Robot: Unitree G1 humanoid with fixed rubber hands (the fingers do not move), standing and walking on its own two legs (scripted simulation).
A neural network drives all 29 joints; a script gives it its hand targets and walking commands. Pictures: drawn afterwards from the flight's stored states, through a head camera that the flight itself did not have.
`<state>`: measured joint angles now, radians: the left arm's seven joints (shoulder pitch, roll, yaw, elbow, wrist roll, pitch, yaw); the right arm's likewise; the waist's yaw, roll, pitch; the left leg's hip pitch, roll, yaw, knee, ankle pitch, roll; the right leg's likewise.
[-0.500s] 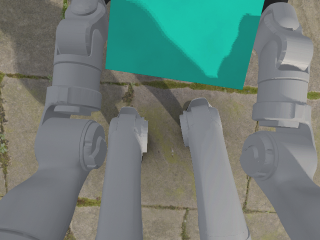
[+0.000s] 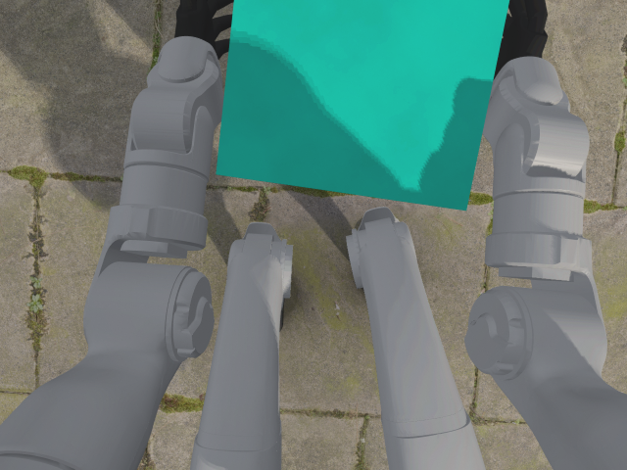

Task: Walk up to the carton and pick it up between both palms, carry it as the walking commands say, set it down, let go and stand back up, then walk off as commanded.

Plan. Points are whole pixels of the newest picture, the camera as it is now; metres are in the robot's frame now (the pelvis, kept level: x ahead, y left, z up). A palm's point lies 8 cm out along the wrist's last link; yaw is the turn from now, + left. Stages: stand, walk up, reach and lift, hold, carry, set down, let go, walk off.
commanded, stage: reach and lift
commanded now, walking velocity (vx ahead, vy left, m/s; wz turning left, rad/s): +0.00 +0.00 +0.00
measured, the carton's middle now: (344, 99) +0.48 -0.05 -0.13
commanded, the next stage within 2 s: none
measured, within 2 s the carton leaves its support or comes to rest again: neither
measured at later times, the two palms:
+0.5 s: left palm (169, 24) +0.51 +0.09 -0.01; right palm (562, 49) +0.46 -0.21 +0.00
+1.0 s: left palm (120, 7) +0.49 +0.09 +0.07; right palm out of the picture +0.44 -0.21 +0.07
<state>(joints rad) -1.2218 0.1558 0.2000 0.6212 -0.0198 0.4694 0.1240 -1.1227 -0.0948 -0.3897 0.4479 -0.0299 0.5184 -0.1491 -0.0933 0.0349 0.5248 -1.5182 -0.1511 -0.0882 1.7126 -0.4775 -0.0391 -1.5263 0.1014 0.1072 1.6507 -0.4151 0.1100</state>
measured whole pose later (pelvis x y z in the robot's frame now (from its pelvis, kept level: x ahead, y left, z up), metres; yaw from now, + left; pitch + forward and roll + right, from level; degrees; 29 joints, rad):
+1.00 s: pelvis +0.02 +0.00 +0.12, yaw +0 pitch +6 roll -1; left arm -0.96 0.10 0.18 0.59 0.00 0.43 0.10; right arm -0.89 -0.01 -0.36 0.39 -0.08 0.51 -0.14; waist -0.11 0.02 0.52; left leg -0.95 -0.13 -0.12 1.25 -0.39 -0.02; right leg -0.96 0.08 0.13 1.19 -0.33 0.09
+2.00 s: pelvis +0.13 -0.01 +0.23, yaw +1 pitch +0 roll -1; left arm -0.49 -0.03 0.19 0.69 0.17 0.53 -0.01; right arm -0.38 0.15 -0.35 0.45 -0.21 0.61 -0.11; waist -0.11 -0.01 -0.04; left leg -0.31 -0.07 -0.17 0.62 -0.30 0.00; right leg -0.32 0.05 0.11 0.57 -0.24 0.03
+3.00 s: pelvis +0.12 -0.03 +0.24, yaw +1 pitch -7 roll +0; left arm -0.36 -0.06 0.22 0.41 0.15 0.70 0.00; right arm -0.35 0.13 -0.24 0.34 -0.20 0.73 -0.08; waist 0.02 0.00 0.05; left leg -0.16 -0.05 -0.17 0.54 -0.26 -0.02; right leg -0.18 0.06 0.11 0.52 -0.22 0.00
